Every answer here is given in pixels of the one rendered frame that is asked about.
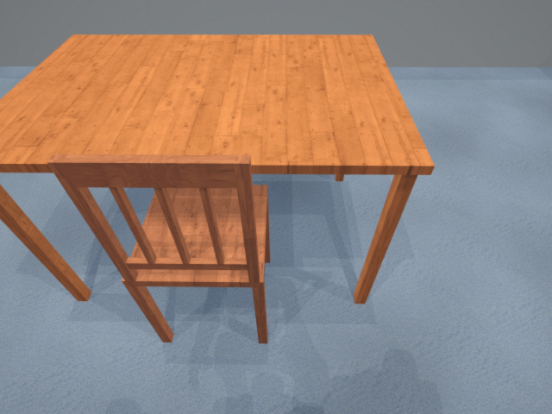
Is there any chair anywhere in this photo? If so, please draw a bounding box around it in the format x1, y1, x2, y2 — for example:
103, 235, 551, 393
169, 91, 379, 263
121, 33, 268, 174
47, 154, 270, 343

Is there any table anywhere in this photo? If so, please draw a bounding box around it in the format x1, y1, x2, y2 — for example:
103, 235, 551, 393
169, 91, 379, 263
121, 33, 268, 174
0, 34, 435, 304

